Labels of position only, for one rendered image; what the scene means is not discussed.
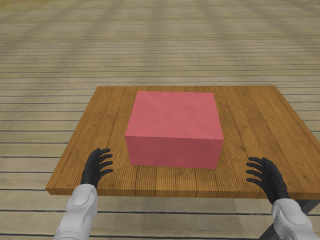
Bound left robot forearm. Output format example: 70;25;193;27
53;184;98;240

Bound carton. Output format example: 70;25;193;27
125;91;224;169

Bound table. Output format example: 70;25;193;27
45;85;320;240

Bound robot left hand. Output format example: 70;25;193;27
80;148;113;189

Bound robot right hand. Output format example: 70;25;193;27
246;157;290;205

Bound right robot forearm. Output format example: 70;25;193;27
271;198;320;240

